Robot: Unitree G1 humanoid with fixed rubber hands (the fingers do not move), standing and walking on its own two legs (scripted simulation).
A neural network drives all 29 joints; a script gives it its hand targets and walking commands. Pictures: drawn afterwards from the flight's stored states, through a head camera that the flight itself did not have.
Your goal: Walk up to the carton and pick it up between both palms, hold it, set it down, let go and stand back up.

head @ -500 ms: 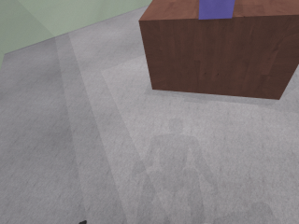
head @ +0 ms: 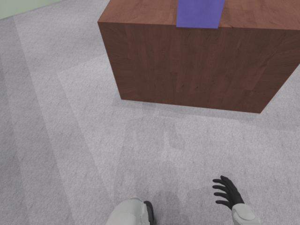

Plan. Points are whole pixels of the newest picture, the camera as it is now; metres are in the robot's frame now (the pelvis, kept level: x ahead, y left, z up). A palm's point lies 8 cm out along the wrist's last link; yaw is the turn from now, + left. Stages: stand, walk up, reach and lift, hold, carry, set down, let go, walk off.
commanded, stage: walk up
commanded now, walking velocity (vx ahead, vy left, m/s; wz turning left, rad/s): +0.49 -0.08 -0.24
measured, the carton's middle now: out of the picture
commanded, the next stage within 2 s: none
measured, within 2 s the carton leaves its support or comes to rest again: neither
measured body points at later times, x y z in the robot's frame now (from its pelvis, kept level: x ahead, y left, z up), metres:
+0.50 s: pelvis +0.29 -0.10 +0.02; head +0.33 -0.12 +0.47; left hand +0.46 +0.11 -0.10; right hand +0.21 -0.32 -0.14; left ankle +0.13 +0.07 -0.65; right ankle +0.37 -0.21 -0.70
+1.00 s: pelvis +0.54 -0.05 +0.02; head +0.58 -0.04 +0.47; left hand +0.47 +0.17 -0.13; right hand +0.69 -0.28 -0.10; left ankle +0.66 +0.04 -0.70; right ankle +0.38 -0.21 -0.68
